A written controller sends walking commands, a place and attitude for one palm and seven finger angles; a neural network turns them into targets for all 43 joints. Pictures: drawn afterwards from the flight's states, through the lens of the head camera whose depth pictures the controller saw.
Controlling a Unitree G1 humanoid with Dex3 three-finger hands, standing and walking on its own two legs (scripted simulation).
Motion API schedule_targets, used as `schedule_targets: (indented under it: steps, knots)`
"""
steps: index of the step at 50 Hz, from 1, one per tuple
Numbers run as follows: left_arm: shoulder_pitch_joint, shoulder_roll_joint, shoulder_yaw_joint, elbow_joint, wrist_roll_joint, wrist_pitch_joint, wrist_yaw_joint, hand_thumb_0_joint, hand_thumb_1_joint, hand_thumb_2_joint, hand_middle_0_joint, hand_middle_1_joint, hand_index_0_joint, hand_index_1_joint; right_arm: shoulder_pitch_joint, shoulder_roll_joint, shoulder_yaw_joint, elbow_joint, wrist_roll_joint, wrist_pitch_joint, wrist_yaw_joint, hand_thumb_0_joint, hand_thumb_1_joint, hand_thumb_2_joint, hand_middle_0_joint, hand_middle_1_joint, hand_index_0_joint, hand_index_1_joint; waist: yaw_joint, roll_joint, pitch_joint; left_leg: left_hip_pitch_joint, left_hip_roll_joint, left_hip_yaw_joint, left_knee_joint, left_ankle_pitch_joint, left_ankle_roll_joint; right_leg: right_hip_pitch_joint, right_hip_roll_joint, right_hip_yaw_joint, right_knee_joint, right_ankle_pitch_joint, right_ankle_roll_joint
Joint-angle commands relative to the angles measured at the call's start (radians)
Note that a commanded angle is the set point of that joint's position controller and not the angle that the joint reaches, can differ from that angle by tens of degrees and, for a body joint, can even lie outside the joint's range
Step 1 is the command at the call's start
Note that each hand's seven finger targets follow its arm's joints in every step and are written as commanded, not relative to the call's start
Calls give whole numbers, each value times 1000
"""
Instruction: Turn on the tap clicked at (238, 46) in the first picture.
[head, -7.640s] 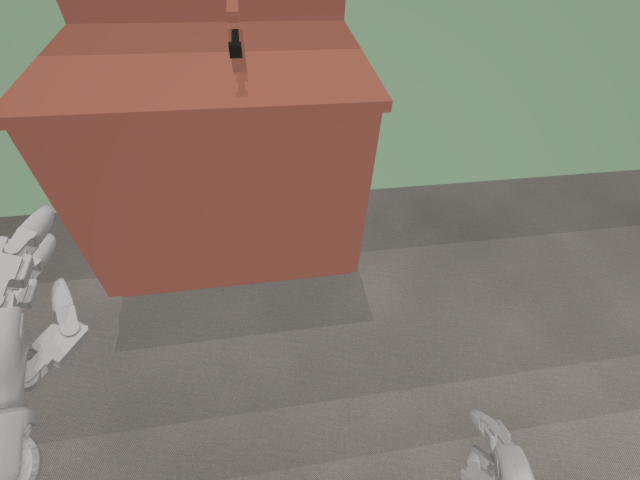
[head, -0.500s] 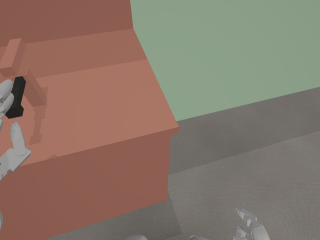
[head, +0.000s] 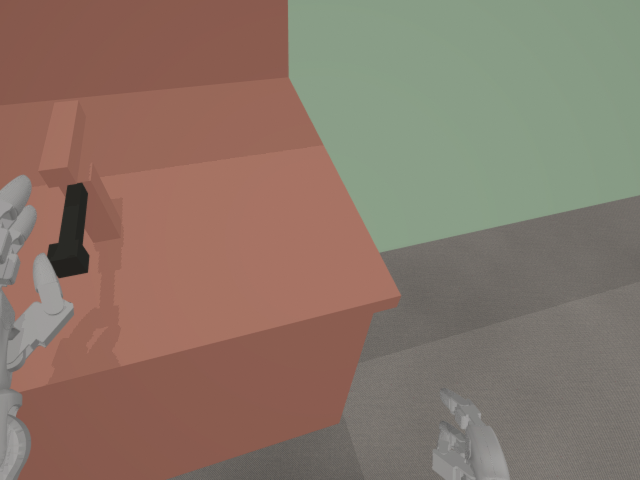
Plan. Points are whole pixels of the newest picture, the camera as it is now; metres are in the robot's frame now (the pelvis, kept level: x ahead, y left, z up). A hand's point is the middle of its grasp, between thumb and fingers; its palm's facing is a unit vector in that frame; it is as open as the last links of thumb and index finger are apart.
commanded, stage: come to a stop and stand still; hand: left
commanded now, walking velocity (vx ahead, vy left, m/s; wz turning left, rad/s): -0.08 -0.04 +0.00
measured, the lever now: (68, 258) +0.29 +0.30 +0.14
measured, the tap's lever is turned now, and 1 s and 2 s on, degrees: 0 0 0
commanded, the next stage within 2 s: look again from close up in 0.88 s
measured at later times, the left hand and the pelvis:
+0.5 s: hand (71, 308) +0.23 +0.26 +0.15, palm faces +0.30 -0.87 -0.39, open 7.4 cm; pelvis +0.00 +0.02 +0.00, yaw -2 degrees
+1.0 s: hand (38, 286) +0.24 +0.29 +0.17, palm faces +0.40 -0.85 -0.34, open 7.4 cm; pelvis +0.02 +0.04 +0.01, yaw -1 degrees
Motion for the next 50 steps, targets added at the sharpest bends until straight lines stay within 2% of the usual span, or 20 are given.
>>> schedule_targets:
  steps: [1,4,8,9,10,11,12,13,14,15,17,19,22,23,26,32,38,39,46,50]
  knots:
    - [-65,166,91,-240,-9,-56,13,0,900,900,-200,-300,-200,-300,-74,-169,-77,-139,-2,-54,-15,0,-900,-900,200,300,200,300,-7,142,-181,18,24,-9,-136,106,14,118,19,26,-90,191,-12]
    - [-57,174,101,-220,-14,-46,16,0,900,900,-200,-300,-200,-300,-76,-166,-72,-134,-5,-44,-25,0,-900,-900,200,300,200,300,-11,83,-170,27,-6,9,-125,76,7,116,3,44,-141,200,-17]
    - [-36,167,96,-197,-19,-32,17,0,900,900,-200,-300,-200,-300,-92,-168,-72,-136,0,-34,-34,0,-900,-900,200,300,200,300,-11,71,-163,54,-22,16,-143,45,10,98,5,50,-179,141,-15]
    - [-1057,990,672,-395,143,-152,-15,0,900,900,-200,-300,-200,-300,47,-214,-115,-87,-76,-83,-34,0,-900,-900,200,300,200,300,34,-122,-21,-70,20,29,23,102,38,-24,-84,152,-276,229,-11]
    - [-468,357,262,200,53,-103,-64,0,900,900,-200,-300,-200,-300,-4,-104,-82,-30,-34,-80,-32,0,-900,-900,200,300,200,300,1,-175,-181,29,-90,22,-45,86,47,61,-106,144,-190,314,-97]
    - [-212,228,163,199,22,-97,-78,0,900,900,-200,-300,-200,-300,2,-189,-119,-133,-12,-96,-22,0,-900,-900,200,300,200,300,45,-24,-163,96,-58,48,-54,129,27,63,-88,204,-176,407,-64]
    - [-165,178,80,24,-3,-117,-84,0,900,900,-200,-300,-200,-300,-5,-200,-117,-143,-8,-97,-10,0,-900,-900,200,300,200,300,28,67,-217,108,-47,27,-95,154,40,131,-82,140,-121,353,-51]
    - [-85,74,-2,-22,-26,-117,-77,0,900,900,-200,-300,-200,-300,-54,-178,-110,-143,12,-105,7,0,-900,-900,200,300,200,300,21,177,-250,178,-18,29,-122,225,46,130,-55,97,-87,288,-44]
    - [-72,127,16,-128,-19,-118,-63,0,900,900,-200,-300,-200,-300,-49,-200,-113,-161,8,-108,20,0,-900,-900,200,300,200,300,27,179,-245,159,4,11,-124,238,50,117,-36,77,-76,210,-28]
    - [-33,146,29,-145,-19,-115,-53,0,900,900,-200,-300,-200,-300,-59,-198,-108,-163,8,-107,27,0,-900,-900,200,300,200,300,30,144,-213,91,16,-5,-139,184,53,129,-29,60,-73,142,-20]
    - [-3,186,77,-155,-14,-111,-35,0,900,900,-200,-300,-200,-300,-61,-200,-107,-164,10,-104,25,0,-900,-900,200,300,200,300,28,22,-165,8,4,-8,-158,21,50,127,-16,61,-97,45,-15]
    - [-18,223,134,-175,-15,-114,-16,0,900,900,-200,-300,-200,-300,-72,-202,-104,-167,9,-96,10,0,-900,-900,200,300,200,300,13,-13,-132,-5,-3,-14,-173,-90,53,91,-17,50,-126,-35,-13]
    - [-87,240,169,-191,-13,-134,-11,0,900,900,-200,-300,-200,-300,-70,-201,-103,-165,6,-98,-9,0,-900,-900,200,300,200,300,3,27,-86,6,-20,-19,-185,-119,53,49,-2,71,-157,-70,-21]
    - [-133,269,188,-230,-10,-138,-6,0,900,900,-200,-300,-200,-300,-86,-202,-100,-159,4,-97,-14,0,-900,-900,200,300,200,300,-1,96,-86,18,-12,-21,-201,-121,53,51,2,60,-143,-59,-21]
    - [-143,210,143,-198,-3,-145,-7,0,900,900,-200,-300,-200,-300,-70,-196,-98,-154,5,-110,-11,0,-900,-900,200,300,200,300,5,157,-111,0,2,-23,-210,-99,64,126,8,39,-99,20,-22]
    - [-111,135,65,-169,8,-127,-16,0,900,900,-200,-300,-200,-300,-60,-195,-97,-125,-2,-117,11,0,-900,-900,200,300,200,300,0,88,-123,57,-15,-8,-162,56,45,129,5,44,-132,148,-18]
    - [-84,173,111,-168,5,-106,-12,0,900,900,-200,-300,-200,-300,-87,-186,-91,-129,-3,-84,12,0,-900,-900,200,300,200,300,0,72,-131,75,-17,0,-160,105,39,142,3,37,-149,201,-14]
    - [-83,160,102,-167,3,-106,-13,0,900,900,-200,-300,-200,-300,-82,-187,-92,-131,-5,-78,11,0,-900,-900,200,300,200,300,-2,60,-133,65,-16,-6,-160,108,43,158,1,31,-146,206,-13]
    - [-96,165,99,-233,-3,-103,-8,0,900,900,-200,-300,-200,-300,-92,-186,-94,-150,2,-65,5,0,-900,-900,200,300,200,300,2,116,-143,83,-10,-9,-169,111,47,173,0,29,-134,213,-12]
    - [-84,151,86,-230,0,-98,-3,0,900,900,-200,-300,-200,-300,-88,-190,-100,-149,4,-59,5,0,-900,-900,200,300,200,300,0,105,-145,89,-9,-13,-165,141,45,181,-3,28,-130,242,-13]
